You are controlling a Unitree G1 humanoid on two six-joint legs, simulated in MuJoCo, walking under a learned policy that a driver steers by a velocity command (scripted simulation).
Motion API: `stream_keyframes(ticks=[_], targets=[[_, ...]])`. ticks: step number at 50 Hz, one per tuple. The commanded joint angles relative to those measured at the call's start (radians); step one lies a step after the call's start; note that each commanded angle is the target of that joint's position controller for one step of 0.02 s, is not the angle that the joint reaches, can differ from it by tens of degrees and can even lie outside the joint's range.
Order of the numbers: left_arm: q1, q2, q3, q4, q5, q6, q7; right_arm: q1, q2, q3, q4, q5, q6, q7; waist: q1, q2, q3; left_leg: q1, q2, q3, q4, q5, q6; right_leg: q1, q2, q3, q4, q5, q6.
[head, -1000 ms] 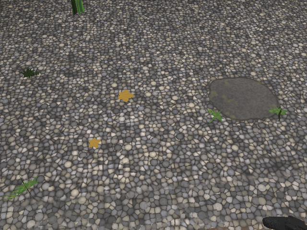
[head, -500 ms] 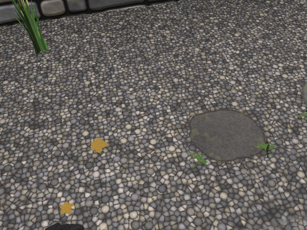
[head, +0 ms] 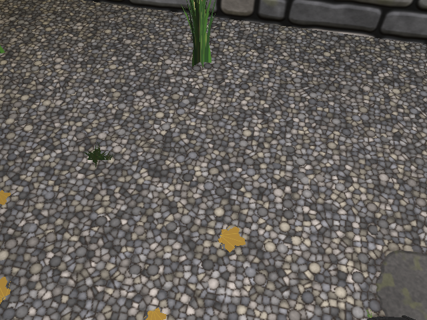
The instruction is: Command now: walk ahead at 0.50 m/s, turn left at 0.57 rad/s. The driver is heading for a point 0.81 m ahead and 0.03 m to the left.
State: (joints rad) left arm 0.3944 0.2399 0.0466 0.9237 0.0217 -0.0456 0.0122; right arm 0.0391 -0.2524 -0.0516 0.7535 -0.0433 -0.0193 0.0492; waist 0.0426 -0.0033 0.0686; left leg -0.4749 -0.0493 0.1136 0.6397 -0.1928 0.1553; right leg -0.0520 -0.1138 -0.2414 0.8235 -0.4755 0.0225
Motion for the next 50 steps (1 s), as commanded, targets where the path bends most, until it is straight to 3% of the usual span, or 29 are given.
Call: stream_keyframes(ticks=[1, 2, 3, 5, 7, 9, 13, 20, 23, 24, 25, 26, 27, 28, 29, 30, 31, 32, 33, 37, 39, 41, 44, 45, 46, 47, 48, 49, 50], targets=[[-0.143, 0.155, 0.030, -0.182, 0.002, -0.030, -0.015, 0.349, -0.284, -0.088, 0.033, 0.028, 0.018, -0.036, -0.169, 0.075, -0.263, 0.759, 0.374, -0.761, -0.374, -0.086, 0.233, -0.731, 0.072, 0.259, 0.614, 0.003, -0.010], [-0.151, 0.132, 0.020, -0.185, -0.011, -0.043, -0.018, 0.298, -0.233, -0.075, 0.040, 0.034, 0.015, -0.044, -0.128, 0.040, -0.146, 0.618, 0.351, -0.618, -0.371, 0.031, 0.206, -0.717, 0.028, 0.258, 0.539, 0.108, -0.019], [-0.125, 0.125, 0.019, -0.164, -0.008, -0.046, -0.014, 0.251, -0.184, -0.062, 0.039, 0.035, 0.008, -0.047, -0.075, -0.009, -0.083, 0.490, 0.292, -0.521, -0.379, 0.162, 0.159, -0.643, -0.005, 0.261, 0.437, 0.152, -0.021], [-0.081, 0.116, 0.018, -0.149, 0.025, -0.013, -0.015, 0.198, -0.140, -0.047, 0.030, 0.044, -0.010, -0.049, -0.017, 0.006, -0.077, 0.359, 0.212, -0.406, -0.395, 0.304, 0.127, -0.516, -0.024, 0.270, 0.352, 0.164, -0.001], [-0.084, 0.101, 0.017, -0.156, 0.030, 0.014, -0.022, 0.224, -0.145, -0.046, 0.037, 0.049, -0.030, -0.043, -0.006, 0.010, -0.087, 0.326, 0.180, -0.375, -0.407, 0.360, 0.131, -0.502, -0.015, 0.255, 0.304, 0.176, 0.018], [-0.147, 0.092, 0.015, -0.179, 0.028, 0.025, -0.026, 0.264, -0.167, -0.052, 0.044, 0.046, -0.036, -0.041, -0.022, 0.019, -0.064, 0.310, 0.162, -0.374, -0.432, 0.312, 0.122, -0.545, -0.010, 0.244, 0.231, 0.243, 0.032], [-0.318, 0.099, 0.013, -0.234, 0.023, 0.025, -0.028, 0.358, -0.166, -0.052, 0.062, 0.045, -0.035, -0.043, -0.084, 0.046, -0.020, 0.376, 0.153, -0.412, -0.444, 0.276, 0.092, -0.656, 0.005, 0.250, 0.054, 0.385, 0.044], [-0.504, 0.099, -0.005, -0.310, 0.009, 0.002, -0.040, 0.459, -0.178, -0.053, 0.078, 0.030, -0.032, -0.060, -0.145, 0.070, -0.013, 0.510, 0.168, -0.468, -0.345, 0.457, 0.073, -0.634, 0.082, 0.249, -0.181, 0.440, 0.014], [-0.388, 0.124, 0.001, -0.283, 0.007, -0.011, -0.034, 0.404, -0.192, -0.052, 0.070, 0.028, -0.038, -0.070, -0.078, 0.088, -0.034, 0.474, 0.180, -0.460, -0.283, 0.596, 0.020, -0.400, 0.116, 0.240, -0.288, 0.389, -0.039], [-0.287, 0.147, 0.012, -0.250, 0.008, -0.017, -0.025, 0.392, -0.198, -0.052, 0.072, 0.028, -0.043, -0.067, -0.038, 0.082, -0.081, 0.463, 0.163, -0.444, -0.187, 0.723, 0.001, -0.261, 0.148, 0.223, -0.302, 0.349, -0.060], [-0.152, 0.167, 0.022, -0.213, 0.014, -0.031, -0.012, 0.381, -0.194, -0.049, 0.079, 0.034, -0.048, -0.061, 0.033, 0.043, -0.143, 0.428, 0.103, -0.391, 0.002, 0.752, -0.027, -0.089, 0.133, 0.226, -0.371, 0.409, -0.088], [-0.006, 0.222, 0.033, -0.203, 0.035, -0.044, 0.004, 0.393, -0.135, -0.032, 0.056, 0.044, -0.055, -0.057, 0.080, -0.026, -0.271, 0.292, 0.046, -0.350, 0.263, 0.485, -0.054, 0.140, -0.066, 0.420, -0.371, 0.388, -0.134], [-0.001, 0.319, 0.056, -0.203, 0.043, -0.035, 0.005, 0.553, -0.051, -0.020, 0.051, 0.080, -0.048, -0.062, 0.001, -0.275, -0.386, 0.016, -0.143, -0.238, 0.588, -0.326, -0.100, 0.348, -0.354, 0.874, -0.417, 0.662, -0.302], [-0.044, 0.245, 0.048, -0.206, 0.002, -0.023, -0.006, 0.550, -0.140, -0.030, 0.082, 0.034, -0.037, -0.075, -0.022, -0.136, -0.345, -0.032, -0.082, -0.269, 0.678, -0.329, -0.093, 0.245, -0.335, 0.939, -0.439, 0.749, -0.322], [-0.119, 0.156, 0.024, -0.211, -0.009, -0.025, -0.011, 0.474, -0.134, -0.032, 0.088, 0.027, -0.032, -0.073, -0.039, -0.048, -0.211, -0.028, -0.051, -0.275, 0.671, -0.260, -0.103, 0.112, -0.284, 0.753, -0.441, 0.836, -0.303], [-0.155, 0.100, 0.008, -0.204, -0.006, -0.030, -0.016, 0.410, -0.120, -0.026, 0.078, 0.024, -0.030, -0.069, -0.040, -0.004, -0.147, -0.029, -0.024, -0.263, 0.622, -0.228, -0.112, 0.035, -0.228, 0.611, -0.450, 0.959, -0.271], [-0.153, 0.078, -0.002, -0.189, -0.008, -0.036, -0.014, 0.375, -0.112, -0.026, 0.072, 0.022, -0.022, -0.062, -0.042, -0.040, -0.124, -0.024, -0.001, -0.260, 0.567, -0.215, -0.118, 0.003, -0.179, 0.514, -0.466, 1.035, -0.237], [-0.154, 0.078, -0.005, -0.170, -0.012, -0.040, -0.013, 0.376, -0.102, -0.023, 0.070, 0.016, -0.010, -0.053, -0.057, -0.091, -0.116, 0.005, 0.003, -0.247, 0.529, -0.206, -0.130, -0.040, -0.142, 0.448, -0.490, 1.068, -0.222], [-0.142, 0.087, -0.005, -0.154, -0.013, -0.046, -0.016, 0.382, -0.092, -0.022, 0.075, 0.013, 0.001, -0.048, -0.065, -0.104, -0.124, 0.042, -0.008, -0.240, 0.501, -0.191, -0.136, -0.067, -0.127, 0.410, -0.497, 1.122, -0.215], [-0.158, 0.108, -0.009, -0.123, -0.004, -0.050, -0.017, 0.351, -0.057, -0.006, 0.080, 0.017, 0.021, -0.043, -0.095, -0.100, -0.153, 0.086, -0.007, -0.203, 0.328, -0.137, -0.158, -0.113, -0.105, 0.311, -0.514, 1.161, -0.229], [-0.163, 0.108, -0.014, -0.109, -0.004, -0.041, -0.017, 0.296, -0.038, 0.009, 0.080, 0.016, 0.027, -0.043, -0.086, -0.126, -0.150, 0.148, 0.016, -0.160, 0.179, -0.078, -0.161, -0.151, -0.076, 0.264, -0.517, 1.104, -0.211], [-0.132, 0.121, -0.011, -0.088, -0.005, -0.031, -0.018, 0.244, -0.038, 0.019, 0.081, 0.021, 0.032, -0.046, -0.059, -0.144, -0.154, 0.199, 0.026, -0.128, 0.087, -0.028, -0.162, -0.157, -0.073, 0.267, -0.516, 1.019, -0.206], [-0.106, 0.122, -0.013, -0.060, -0.011, -0.010, -0.017, 0.204, -0.042, 0.026, 0.093, 0.021, 0.028, -0.058, -0.046, -0.123, -0.129, 0.271, 0.034, -0.116, -0.051, -0.006, -0.153, -0.183, -0.078, 0.333, -0.498, 0.789, -0.201], [-0.123, 0.125, -0.013, -0.059, -0.018, -0.002, -0.014, 0.209, -0.039, 0.028, 0.102, 0.017, 0.022, -0.064, -0.064, -0.102, -0.110, 0.321, 0.034, -0.112, -0.151, 0.040, -0.143, -0.214, -0.067, 0.351, -0.475, 0.678, -0.185], [-0.113, 0.125, -0.012, -0.055, -0.017, 0.005, -0.011, 0.204, -0.062, 0.026, 0.103, 0.010, 0.014, -0.073, -0.069, -0.063, -0.088, 0.374, 0.060, -0.145, -0.244, 0.097, -0.133, -0.253, -0.051, 0.374, -0.453, 0.567, -0.152], [-0.084, 0.110, -0.014, -0.060, -0.015, 0.008, -0.012, 0.239, -0.109, 0.017, 0.109, -0.001, 0.002, -0.082, -0.062, -0.002, -0.122, 0.441, 0.157, -0.234, -0.256, 0.087, -0.113, -0.291, -0.019, 0.385, -0.410, 0.368, -0.127], [-0.037, 0.053, -0.023, -0.073, -0.019, 0.010, -0.016, 0.223, -0.183, 0.002, 0.103, 0.004, 0.000, -0.086, -0.016, 0.131, -0.115, 0.473, 0.273, -0.353, -0.279, 0.045, -0.057, -0.379, 0.099, 0.311, -0.329, 0.087, -0.110], [-0.060, 0.064, -0.021, -0.076, -0.013, 0.023, -0.011, 0.258, -0.227, -0.025, 0.118, 0.030, 0.011, -0.082, -0.069, 0.236, -0.097, 0.401, 0.346, -0.462, -0.373, -0.216, 0.031, -0.417, 0.173, 0.211, -0.193, -0.030, -0.102], [-0.125, 0.115, -0.003, -0.094, -0.003, 0.031, -0.013, 0.277, -0.202, -0.025, 0.117, 0.023, 0.010, -0.079, -0.112, 0.221, -0.038, 0.370, 0.386, -0.537, -0.468, -0.411, 0.077, -0.485, 0.164, 0.216, -0.028, -0.066, -0.098]])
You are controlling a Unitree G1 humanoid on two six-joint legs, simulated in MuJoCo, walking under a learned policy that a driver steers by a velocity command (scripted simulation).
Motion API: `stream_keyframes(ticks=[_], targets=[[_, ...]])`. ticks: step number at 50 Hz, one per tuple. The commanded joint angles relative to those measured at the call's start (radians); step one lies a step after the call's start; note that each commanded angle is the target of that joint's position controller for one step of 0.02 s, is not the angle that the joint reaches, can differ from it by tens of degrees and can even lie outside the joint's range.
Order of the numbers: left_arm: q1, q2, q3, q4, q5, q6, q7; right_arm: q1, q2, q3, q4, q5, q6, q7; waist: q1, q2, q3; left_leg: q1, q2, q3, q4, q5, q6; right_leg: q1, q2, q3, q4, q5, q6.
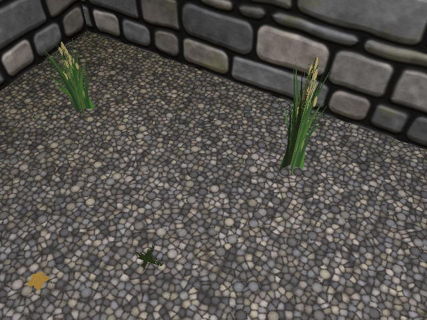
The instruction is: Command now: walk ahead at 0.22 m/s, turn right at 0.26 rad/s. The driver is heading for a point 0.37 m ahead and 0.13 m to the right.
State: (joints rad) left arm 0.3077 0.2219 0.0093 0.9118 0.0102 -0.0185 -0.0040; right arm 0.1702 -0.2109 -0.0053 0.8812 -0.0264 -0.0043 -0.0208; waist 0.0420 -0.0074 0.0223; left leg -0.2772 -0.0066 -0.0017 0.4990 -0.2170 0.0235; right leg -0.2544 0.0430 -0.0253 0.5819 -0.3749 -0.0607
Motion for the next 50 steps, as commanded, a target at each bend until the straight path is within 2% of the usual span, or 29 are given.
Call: stream_keyframes(ticks=[1, 3, 5, 8, 11, 14, 15, 16, 17, 18, 19, 20, 21, 23, 26, 30, 33, 35, 36, 37, 38, 39, 40, 41, 42, 43, 44, 46, 50], targets=[[-0.067, 0.153, 0.050, -0.096, 0.012, 0.011, -0.003, 0.131, -0.209, -0.064, -0.013, -0.003, -0.009, -0.010, -0.104, 0.194, 0.049, 0.140, 0.350, -0.432, -0.374, -0.445, 0.222, -0.337, -0.022, 0.037, 0.326, -0.163, -0.016], [-0.036, 0.132, 0.059, -0.092, 0.016, 0.014, -0.018, 0.072, -0.165, -0.056, -0.023, 0.004, -0.021, -0.017, -0.049, 0.158, 0.056, 0.125, 0.316, -0.328, -0.401, -0.367, 0.193, -0.343, -0.074, 0.063, 0.371, -0.069, -0.004], [-0.027, 0.102, 0.057, -0.083, 0.020, 0.009, -0.028, 0.047, -0.156, -0.058, -0.028, 0.010, -0.041, -0.019, -0.035, 0.120, 0.024, 0.136, 0.276, -0.208, -0.393, -0.228, 0.167, -0.306, -0.082, 0.032, 0.350, -0.004, 0.016], [-0.073, 0.077, 0.053, -0.105, 0.019, 0.015, -0.042, 0.053, -0.174, -0.069, -0.021, 0.009, -0.059, -0.014, -0.045, 0.127, 0.009, 0.108, 0.261, -0.094, -0.381, -0.175, 0.148, -0.222, -0.092, -0.005, 0.212, 0.035, 0.030], [-0.113, 0.095, 0.057, -0.133, 0.016, 0.024, -0.055, 0.069, -0.214, -0.088, -0.017, 0.002, -0.062, 0.001, -0.063, 0.146, 0.007, 0.079, 0.274, -0.048, -0.358, -0.234, 0.146, -0.135, -0.079, -0.049, 0.091, 0.025, 0.016], [-0.051, 0.103, 0.063, -0.124, 0.019, 0.019, -0.060, 0.047, -0.230, -0.099, -0.024, 0.003, -0.054, 0.015, -0.020, 0.097, 0.012, 0.001, 0.269, 0.009, -0.257, -0.323, 0.119, 0.020, -0.044, -0.099, -0.040, 0.072, -0.014], [0.021, 0.117, 0.070, -0.097, 0.024, 0.012, -0.056, 0.045, -0.213, -0.095, -0.026, -0.003, -0.050, 0.017, 0.007, 0.055, 0.006, -0.065, 0.240, 0.051, -0.151, -0.354, 0.099, 0.119, -0.021, -0.093, -0.073, 0.039, -0.028], [0.152, 0.167, 0.088, -0.053, 0.031, 0.001, -0.046, 0.038, -0.157, -0.079, -0.038, -0.019, -0.046, 0.023, 0.053, -0.105, -0.017, -0.159, 0.171, 0.149, 0.123, -0.320, 0.063, 0.239, -0.087, 0.055, -0.178, -0.098, -0.060], [0.242, 0.304, 0.121, -0.057, 0.023, -0.008, -0.032, -0.049, -0.067, -0.050, -0.126, -0.014, -0.051, 0.035, 0.098, -0.406, -0.004, -0.482, 0.003, 0.205, 0.469, -0.367, 0.001, 0.343, -0.361, 0.632, -0.432, -0.450, -0.186], [0.209, 0.291, 0.112, -0.067, 0.015, -0.006, -0.025, -0.073, -0.129, -0.060, -0.131, -0.038, -0.053, 0.039, 0.073, -0.243, 0.048, -0.571, 0.019, 0.018, 0.588, -0.344, 0.012, 0.300, -0.407, 0.757, -0.487, -0.432, -0.243], [0.140, 0.252, 0.103, -0.087, 0.011, -0.005, -0.019, -0.070, -0.158, -0.067, -0.123, -0.020, -0.062, 0.050, 0.034, -0.138, 0.075, -0.562, 0.069, -0.021, 0.602, -0.224, 0.017, 0.255, -0.374, 0.649, -0.447, -0.317, -0.232], [0.095, 0.223, 0.097, -0.100, 0.009, -0.008, -0.016, -0.043, -0.167, -0.068, -0.106, -0.006, -0.073, 0.056, 0.003, -0.083, 0.073, -0.511, 0.089, -0.024, 0.568, -0.131, 0.013, 0.228, -0.316, 0.540, -0.430, -0.149, -0.202], [0.068, 0.212, 0.094, -0.111, 0.001, -0.014, -0.010, -0.030, -0.170, -0.069, -0.094, -0.013, -0.078, 0.056, -0.013, -0.062, 0.054, -0.473, 0.097, -0.019, 0.530, -0.081, 0.005, 0.235, -0.273, 0.463, -0.427, -0.003, -0.180], [0.070, 0.187, 0.087, -0.107, -0.009, -0.030, -0.004, -0.013, -0.160, -0.065, -0.081, -0.028, -0.064, 0.058, -0.025, -0.072, 0.009, -0.418, 0.084, -0.002, 0.498, -0.014, -0.023, 0.250, -0.222, 0.366, -0.409, 0.262, -0.168], [0.119, 0.189, 0.089, -0.084, -0.014, -0.042, 0.001, -0.065, -0.133, -0.055, -0.105, -0.018, -0.044, 0.054, -0.025, -0.052, 0.010, -0.443, 0.067, 0.018, 0.436, 0.026, -0.058, 0.272, -0.204, 0.300, -0.378, 0.533, -0.181], [0.144, 0.162, 0.077, -0.060, -0.008, -0.034, 0.010, -0.156, -0.086, -0.029, -0.136, -0.004, -0.045, 0.050, 0.001, -0.081, 0.011, -0.325, 0.020, 0.066, 0.233, 0.132, -0.053, 0.222, -0.153, 0.181, -0.287, 0.914, -0.126], [0.146, 0.153, 0.071, -0.046, -0.001, -0.028, 0.015, -0.152, -0.097, -0.025, -0.131, 0.004, -0.052, 0.042, 0.010, -0.098, -0.008, -0.188, -0.014, 0.071, 0.117, 0.205, -0.012, 0.207, -0.148, 0.180, -0.238, 0.958, -0.084], [0.107, 0.167, 0.072, -0.048, 0.000, -0.032, 0.022, -0.052, -0.135, -0.038, -0.096, 0.001, -0.060, 0.030, -0.034, -0.095, -0.028, -0.069, -0.029, 0.045, 0.060, 0.197, 0.025, 0.216, -0.162, 0.215, -0.163, 1.003, -0.058], [0.078, 0.179, 0.074, -0.049, -0.004, -0.034, 0.025, 0.037, -0.148, -0.044, -0.062, -0.002, -0.068, 0.023, -0.077, -0.079, -0.050, 0.015, -0.037, 0.043, -0.009, 0.237, 0.042, 0.228, -0.147, 0.214, -0.076, 1.013, -0.044], [0.066, 0.181, 0.074, -0.049, -0.012, -0.038, 0.023, 0.130, -0.161, -0.048, -0.033, -0.008, -0.084, 0.015, -0.122, -0.033, -0.090, 0.151, 0.006, 0.016, -0.087, 0.404, 0.057, 0.196, -0.101, 0.194, 0.065, 0.901, -0.025], [0.099, 0.135, 0.061, -0.074, -0.020, -0.042, 0.023, 0.225, -0.222, -0.055, -0.028, -0.020, -0.094, 0.005, -0.129, 0.092, -0.203, 0.352, 0.229, -0.189, -0.028, 0.806, 0.097, 0.073, -0.031, 0.149, 0.303, 0.490, -0.004], [0.319, 0.058, 0.054, -0.033, -0.052, -0.024, 0.030, 0.208, -0.272, -0.068, -0.026, -0.002, -0.080, 0.011, -0.033, 0.286, -0.345, 0.509, 0.466, -0.475, 0.001, 1.175, 0.291, -0.087, 0.115, 0.117, 0.589, -0.272, 0.016], [0.306, 0.135, 0.063, 0.012, -0.008, -0.003, 0.038, 0.162, -0.217, -0.062, -0.045, 0.036, -0.061, 0.019, -0.037, 0.133, -0.323, 0.391, 0.424, -0.505, -0.075, 0.897, 0.301, -0.102, 0.078, 0.165, 0.646, -0.229, 0.012], [0.207, 0.136, 0.065, 0.007, 0.011, 0.008, 0.031, 0.065, -0.145, -0.043, -0.061, 0.039, -0.054, 0.018, -0.027, 0.067, -0.178, 0.251, 0.363, -0.399, -0.131, 0.628, 0.272, -0.124, 0.042, 0.163, 0.637, -0.170, 0.020], [0.134, 0.123, 0.061, -0.008, 0.018, 0.014, 0.025, 0.002, -0.096, -0.025, -0.069, 0.029, -0.047, 0.014, -0.019, 0.047, -0.107, 0.154, 0.306, -0.325, -0.185, 0.475, 0.231, -0.121, 0.013, 0.152, 0.570, -0.130, 0.028], [0.093, 0.115, 0.059, -0.012, 0.021, 0.024, 0.018, -0.010, -0.080, -0.015, -0.062, 0.023, -0.045, 0.007, -0.016, 0.078, -0.063, 0.089, 0.266, -0.255, -0.224, 0.445, 0.203, -0.096, -0.009, 0.146, 0.501, -0.105, 0.039], [0.108, 0.100, 0.054, 0.000, 0.023, 0.038, 0.014, -0.009, -0.089, -0.015, -0.046, 0.019, -0.044, 0.002, -0.003, 0.115, -0.058, 0.031, 0.231, -0.197, -0.240, 0.437, 0.184, -0.034, -0.010, 0.122, 0.454, -0.080, 0.050], [0.123, 0.072, 0.043, 0.025, 0.015, 0.054, 0.017, 0.002, -0.100, -0.014, -0.023, 0.009, -0.048, 0.003, 0.010, 0.120, -0.075, 0.004, 0.197, -0.137, -0.238, 0.427, 0.169, 0.034, -0.006, 0.087, 0.325, -0.082, 0.063], [0.054, 0.069, 0.032, 0.046, 0.011, 0.071, 0.030, 0.031, -0.139, -0.023, 0.007, 0.006, -0.033, 0.004, -0.021, 0.137, -0.079, 0.000, 0.198, -0.165, -0.275, 0.090, 0.171, 0.060, -0.020, 0.046, 0.123, -0.040, 0.062]])
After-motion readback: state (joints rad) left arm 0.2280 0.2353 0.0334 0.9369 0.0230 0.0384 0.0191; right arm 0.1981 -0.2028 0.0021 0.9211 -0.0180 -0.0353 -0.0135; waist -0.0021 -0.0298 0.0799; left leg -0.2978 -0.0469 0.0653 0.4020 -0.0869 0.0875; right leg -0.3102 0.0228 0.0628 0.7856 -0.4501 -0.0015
